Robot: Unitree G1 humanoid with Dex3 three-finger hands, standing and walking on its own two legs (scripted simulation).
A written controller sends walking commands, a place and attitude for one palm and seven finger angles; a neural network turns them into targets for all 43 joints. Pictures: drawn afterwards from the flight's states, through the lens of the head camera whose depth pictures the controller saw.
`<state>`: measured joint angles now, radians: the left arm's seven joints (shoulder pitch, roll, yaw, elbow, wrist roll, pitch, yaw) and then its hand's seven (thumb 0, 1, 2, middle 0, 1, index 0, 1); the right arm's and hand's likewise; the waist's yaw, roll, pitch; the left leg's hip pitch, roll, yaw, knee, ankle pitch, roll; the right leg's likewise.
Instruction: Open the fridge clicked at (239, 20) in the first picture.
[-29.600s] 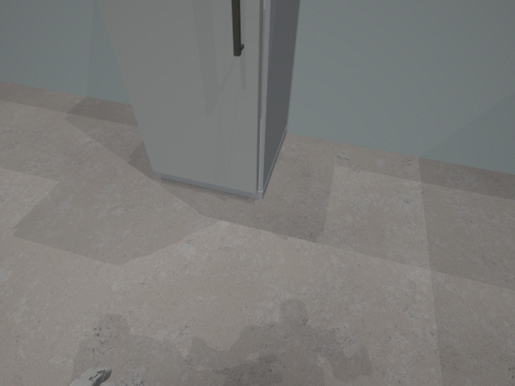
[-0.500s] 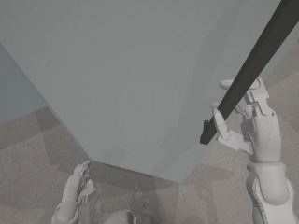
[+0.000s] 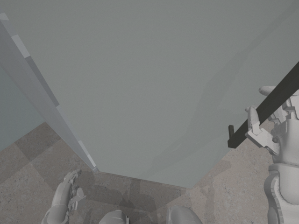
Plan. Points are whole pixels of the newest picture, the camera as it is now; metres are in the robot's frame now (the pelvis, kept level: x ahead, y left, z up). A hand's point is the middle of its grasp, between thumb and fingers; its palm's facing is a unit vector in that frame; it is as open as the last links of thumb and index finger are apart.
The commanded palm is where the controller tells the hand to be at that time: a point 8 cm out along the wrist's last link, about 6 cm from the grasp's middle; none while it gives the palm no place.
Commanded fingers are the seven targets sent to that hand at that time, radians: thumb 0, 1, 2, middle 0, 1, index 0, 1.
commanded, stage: stop walking and hold the door back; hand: right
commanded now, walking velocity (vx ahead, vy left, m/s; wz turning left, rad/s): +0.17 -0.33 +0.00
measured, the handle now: (283, 78) +0.35 -0.18 +0.26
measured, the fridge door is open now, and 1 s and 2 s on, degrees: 59 58 57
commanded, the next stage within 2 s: loosen the grip on the handle in 1.10 s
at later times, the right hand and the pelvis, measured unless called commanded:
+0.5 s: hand (250, 116) +0.32 -0.15 +0.18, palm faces +0.25 +0.95 -0.20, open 5.7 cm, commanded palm +0.29 -0.20 +0.16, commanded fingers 0.00 -0.90 -0.90 0.45 1.40 0.45 1.40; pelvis -0.08 +0.04 +0.00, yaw -7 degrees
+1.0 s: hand (250, 120) +0.31 -0.15 +0.18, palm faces +0.12 +0.99 -0.10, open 5.5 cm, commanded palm +0.28 -0.20 +0.16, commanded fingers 0.00 -0.90 -0.90 0.45 1.40 0.45 1.40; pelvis -0.08 +0.00 +0.00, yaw -4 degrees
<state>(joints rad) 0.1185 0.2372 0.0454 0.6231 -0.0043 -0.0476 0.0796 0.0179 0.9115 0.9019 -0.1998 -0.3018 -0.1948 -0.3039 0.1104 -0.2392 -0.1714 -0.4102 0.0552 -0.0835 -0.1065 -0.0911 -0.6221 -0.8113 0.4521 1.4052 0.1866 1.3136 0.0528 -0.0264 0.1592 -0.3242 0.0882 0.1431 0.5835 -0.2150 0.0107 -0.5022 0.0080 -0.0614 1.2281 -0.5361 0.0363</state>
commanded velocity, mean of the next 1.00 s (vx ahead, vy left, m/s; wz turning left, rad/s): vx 0.10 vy -0.05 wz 0.00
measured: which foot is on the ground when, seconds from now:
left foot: down 0.00-0.18, up 0.20-0.44, down 0.46-1.00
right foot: up 0.00-0.14, down 0.16-0.48, up 0.50-0.76, down 0.78-1.00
